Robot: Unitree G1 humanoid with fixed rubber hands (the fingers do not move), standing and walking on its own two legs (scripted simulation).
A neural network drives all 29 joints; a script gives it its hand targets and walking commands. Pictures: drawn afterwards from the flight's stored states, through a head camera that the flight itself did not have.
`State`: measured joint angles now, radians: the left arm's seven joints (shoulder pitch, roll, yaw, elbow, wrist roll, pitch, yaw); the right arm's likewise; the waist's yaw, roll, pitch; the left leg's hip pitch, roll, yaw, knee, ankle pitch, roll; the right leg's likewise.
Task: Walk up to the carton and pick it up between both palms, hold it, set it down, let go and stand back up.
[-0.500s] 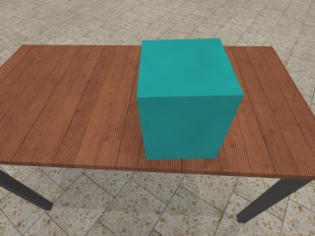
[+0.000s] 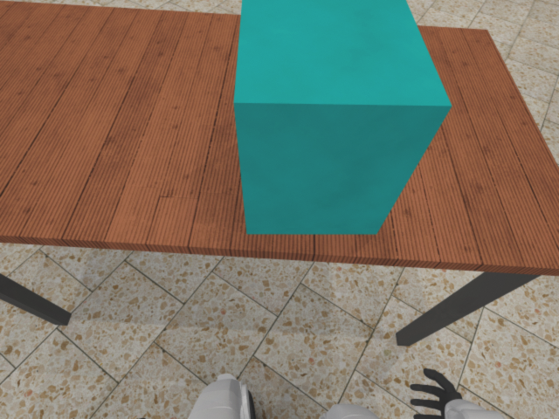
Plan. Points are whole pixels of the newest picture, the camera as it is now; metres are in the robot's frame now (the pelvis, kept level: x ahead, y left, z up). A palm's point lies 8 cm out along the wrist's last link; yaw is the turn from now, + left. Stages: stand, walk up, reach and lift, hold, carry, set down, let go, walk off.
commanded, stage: reach and lift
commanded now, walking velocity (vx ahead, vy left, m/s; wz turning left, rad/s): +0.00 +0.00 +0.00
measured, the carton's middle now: (317, 125) +0.46 -0.04 +0.13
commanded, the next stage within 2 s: none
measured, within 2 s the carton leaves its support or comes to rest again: neither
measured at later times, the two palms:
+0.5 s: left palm out of the picture +0.11 +0.22 -0.07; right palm out of the picture +0.09 -0.21 -0.06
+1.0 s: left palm (126, 401) +0.15 +0.21 -0.02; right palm (469, 407) +0.13 -0.21 -0.01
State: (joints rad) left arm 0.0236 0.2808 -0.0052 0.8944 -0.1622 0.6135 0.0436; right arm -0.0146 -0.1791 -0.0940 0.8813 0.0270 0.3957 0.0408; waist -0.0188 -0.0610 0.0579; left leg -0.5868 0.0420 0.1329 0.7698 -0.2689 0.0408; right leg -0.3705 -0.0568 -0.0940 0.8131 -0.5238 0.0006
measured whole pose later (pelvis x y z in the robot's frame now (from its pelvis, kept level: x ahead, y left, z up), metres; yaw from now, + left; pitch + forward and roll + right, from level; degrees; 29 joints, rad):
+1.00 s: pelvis -0.01 +0.03 +0.04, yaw -7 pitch +0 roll -1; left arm 0.35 0.16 -0.06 0.03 -0.09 0.51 0.12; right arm 0.30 -0.20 -0.06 0.22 0.11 0.25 0.12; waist 0.04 -0.02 0.08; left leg -0.28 0.02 0.18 0.36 -0.09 0.06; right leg -0.12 -0.02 0.00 0.38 -0.27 0.02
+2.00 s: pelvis +0.01 -0.03 +0.04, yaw -5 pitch +1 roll +1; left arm 0.32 0.31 0.04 -0.13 -0.27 0.21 -0.01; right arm 0.36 -0.17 0.04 -0.17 0.24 0.16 -0.11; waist 0.07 -0.05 -0.01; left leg -0.22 0.05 0.13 0.26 -0.06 -0.01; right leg -0.05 0.02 -0.04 0.29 -0.27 -0.04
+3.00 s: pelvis +0.00 -0.03 +0.04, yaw -6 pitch +2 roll +1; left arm -0.40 0.32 0.24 0.03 -0.24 0.69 0.01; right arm -0.41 -0.34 0.08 0.12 0.45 0.45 -0.20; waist 0.00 -0.03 -0.03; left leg -0.28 0.06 0.14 0.30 -0.05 -0.01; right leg -0.12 0.03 -0.02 0.35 -0.27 -0.04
